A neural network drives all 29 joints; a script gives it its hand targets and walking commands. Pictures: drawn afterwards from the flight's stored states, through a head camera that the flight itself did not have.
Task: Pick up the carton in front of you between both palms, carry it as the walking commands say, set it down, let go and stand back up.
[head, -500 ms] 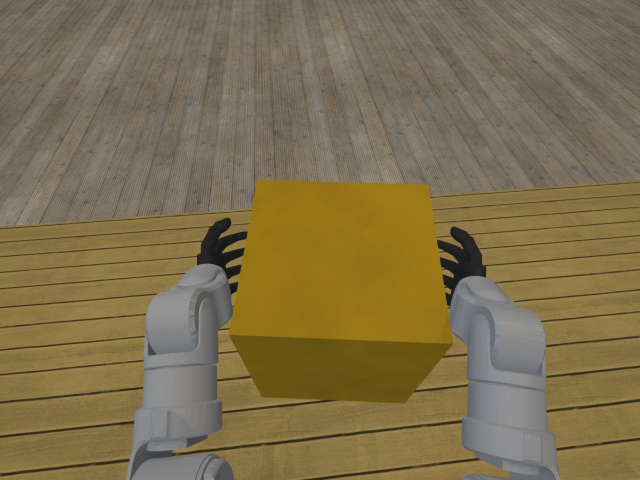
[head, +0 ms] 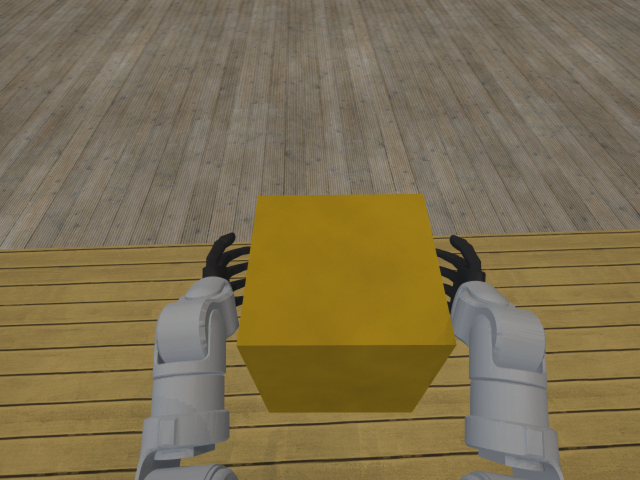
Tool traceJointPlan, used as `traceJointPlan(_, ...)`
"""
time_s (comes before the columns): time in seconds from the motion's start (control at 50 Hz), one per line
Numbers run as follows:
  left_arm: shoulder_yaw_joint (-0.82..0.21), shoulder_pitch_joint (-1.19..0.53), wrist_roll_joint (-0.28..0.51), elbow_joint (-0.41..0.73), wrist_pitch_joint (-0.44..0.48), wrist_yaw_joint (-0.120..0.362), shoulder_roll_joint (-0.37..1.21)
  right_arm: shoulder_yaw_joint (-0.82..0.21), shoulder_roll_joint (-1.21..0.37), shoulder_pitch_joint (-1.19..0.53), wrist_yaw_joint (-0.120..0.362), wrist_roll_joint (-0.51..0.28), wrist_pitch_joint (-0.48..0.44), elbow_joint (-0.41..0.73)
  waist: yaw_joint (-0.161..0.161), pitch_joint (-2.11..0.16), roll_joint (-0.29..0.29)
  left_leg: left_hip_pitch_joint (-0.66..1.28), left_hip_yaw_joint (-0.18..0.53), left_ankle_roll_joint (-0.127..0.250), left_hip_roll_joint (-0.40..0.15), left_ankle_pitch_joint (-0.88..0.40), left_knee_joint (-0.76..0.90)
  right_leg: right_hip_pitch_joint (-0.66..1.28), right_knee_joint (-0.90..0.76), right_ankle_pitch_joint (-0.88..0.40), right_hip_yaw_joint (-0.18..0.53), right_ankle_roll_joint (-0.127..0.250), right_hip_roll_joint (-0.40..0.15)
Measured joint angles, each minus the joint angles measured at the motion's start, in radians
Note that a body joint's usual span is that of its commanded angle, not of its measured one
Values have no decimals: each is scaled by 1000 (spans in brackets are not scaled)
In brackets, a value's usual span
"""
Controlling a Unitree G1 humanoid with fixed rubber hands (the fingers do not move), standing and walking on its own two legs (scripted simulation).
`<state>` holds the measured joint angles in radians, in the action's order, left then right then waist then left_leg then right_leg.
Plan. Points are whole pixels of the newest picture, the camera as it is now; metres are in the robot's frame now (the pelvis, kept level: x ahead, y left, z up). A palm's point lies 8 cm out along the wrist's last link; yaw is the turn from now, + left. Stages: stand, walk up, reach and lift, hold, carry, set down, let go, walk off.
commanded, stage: carry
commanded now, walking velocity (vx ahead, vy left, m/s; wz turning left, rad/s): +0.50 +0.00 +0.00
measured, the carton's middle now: (340, 311) +0.33 +0.00 +0.02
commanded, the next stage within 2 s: none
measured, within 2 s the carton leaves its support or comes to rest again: neither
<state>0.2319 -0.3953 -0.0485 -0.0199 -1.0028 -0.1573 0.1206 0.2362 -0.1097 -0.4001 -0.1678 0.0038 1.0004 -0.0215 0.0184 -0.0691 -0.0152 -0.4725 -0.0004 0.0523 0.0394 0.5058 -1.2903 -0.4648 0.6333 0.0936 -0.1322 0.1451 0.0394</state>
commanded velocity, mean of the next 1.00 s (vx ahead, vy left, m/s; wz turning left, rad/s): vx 0.50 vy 0.00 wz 0.00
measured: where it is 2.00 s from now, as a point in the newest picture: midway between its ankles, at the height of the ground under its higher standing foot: (318, 273)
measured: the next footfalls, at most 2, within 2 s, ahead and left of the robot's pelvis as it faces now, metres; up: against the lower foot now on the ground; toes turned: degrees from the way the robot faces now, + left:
left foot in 0.38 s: +0.36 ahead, +0.11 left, -0.05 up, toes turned +2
right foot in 0.90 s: +0.67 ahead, -0.02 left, -0.09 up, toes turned -4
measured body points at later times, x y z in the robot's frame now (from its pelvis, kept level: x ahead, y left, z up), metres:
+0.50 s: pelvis +0.29 +0.06 -0.05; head +0.29 +0.06 +0.41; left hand +0.63 +0.20 +0.05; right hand +0.61 -0.10 +0.05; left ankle +0.33 +0.10 -0.77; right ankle +0.17 -0.06 -0.66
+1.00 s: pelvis +0.57 +0.03 -0.09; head +0.58 +0.03 +0.36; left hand +0.91 +0.19 -0.01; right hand +0.91 -0.12 -0.01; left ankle +0.42 +0.13 -0.70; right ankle +0.64 -0.01 -0.81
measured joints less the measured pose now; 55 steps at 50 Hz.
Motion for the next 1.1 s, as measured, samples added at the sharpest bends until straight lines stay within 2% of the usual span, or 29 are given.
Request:
traceJointPlan(0.08,7,37,28,23,24,0,-1,21,-49,29,3,24,-22,31,28,37,3,-143,5,-8,-58,-88,149,64,-12,56,2,6,2)
traceJointPlan(0.18,-9,18,59,37,62,0,-14,5,-50,54,7,32,-60,94,48,46,12,-224,8,-8,-92,-294,347,155,-56,113,16,-13,4)
traceJointPlan(0.26,-30,-7,61,44,66,-1,-17,-4,-31,61,9,31,-56,139,56,21,22,-184,-9,0,-86,-470,554,238,-71,182,31,-36,10)
traceJointPlan(0.32,-46,-32,52,50,49,-2,-19,-4,-15,55,7,27,-38,165,60,-4,31,-98,-46,7,-61,-587,752,297,-31,274,36,-55,14)
traceJointPlan(0.36,-44,-49,47,57,28,-4,-28,-8,-9,31,6,29,-24,156,54,-20,41,-12,-77,21,-45,-670,864,310,80,358,43,-66,18)
traceJointPlan(0.38,-41,-56,46,58,17,-4,-38,-10,-8,11,4,33,-19,140,46,-32,51,20,-82,43,-46,-699,862,294,179,394,45,-74,21)
traceJointPlan(0.42,-37,-72,57,40,2,-5,-70,-16,-19,-15,-5,47,-27,93,5,-42,15,-9,-91,56,-8,-474,735,191,434,444,91,-85,1)
traceJointPlan(0.46,-25,-61,63,20,-16,-7,-69,-23,-18,-15,-10,42,-5,66,-23,-34,14,-23,-98,62,5,-415,659,80,606,450,128,-82,5)
traceJointPlan(0.5,-3,-41,58,22,-28,-10,-43,-19,-17,1,-9,22,16,65,-46,-16,33,4,-97,64,3,-404,650,-14,644,416,127,-87,-6)
traceJointPlan(0.58,21,-23,29,48,-17,-12,10,0,-15,22,-8,-4,6,81,-64,17,31,78,-97,67,6,-362,681,-154,516,323,128,-95,-51)
traceJointPlan(0.7,11,5,13,94,4,-7,7,-6,-12,0,-3,-24,-28,61,-74,26,21,203,-93,60,16,-289,735,-239,295,75,124,-103,-92)
traceJointPlan(0.78,9,5,20,124,1,-4,-8,-19,-16,-12,-3,-19,-36,70,-81,11,15,289,-83,48,30,-224,757,-208,98,-98,99,-95,-85)
traceJointPlan(0.86,12,3,15,108,-8,-2,-15,-36,-11,-16,-2,-2,-23,56,-93,-26,6,364,-73,35,44,-110,710,-100,-131,-232,38,-73,-40)
traceJointPlan(0.9,10,-12,2,76,-13,-1,-11,-33,0,-14,-2,2,-10,47,-85,-39,-8,361,-73,23,54,-41,564,-10,-216,-307,4,-54,-24)
traceJointPlan(0.94,6,-32,-17,31,1,-2,4,-27,29,-23,0,-10,-5,26,-45,-42,16,256,-57,-1,36,-11,278,-10,-128,-152,-2,7,4)
traceJointPlan(0.98,-1,-35,-18,3,0,-4,1,-15,29,-24,1,-15,-4,0,-18,-19,15,125,-14,3,34,24,37,-27,-26,-49,-5,21,14)
traceJointPlan(1.0,-2,-23,-10,-3,-2,-1,-1,-8,18,-14,1,-10,-3,-5,-8,-10,7,69,-5,3,26,16,-13,-18,-8,-27,-6,14,12)
traceJointPlan(1.04,2,10,5,-4,2,0,-1,5,-11,7,1,8,-3,-5,5,7,3,-23,3,0,-9,-16,8,14,-2,8,-11,13,13)
traceJointPlan(1.1,5,35,25,11,20,0,-3,22,-47,29,3,25,-20,19,26,33,4,-130,9,-7,-54,-80,128,61,-10,50,-9,17,13)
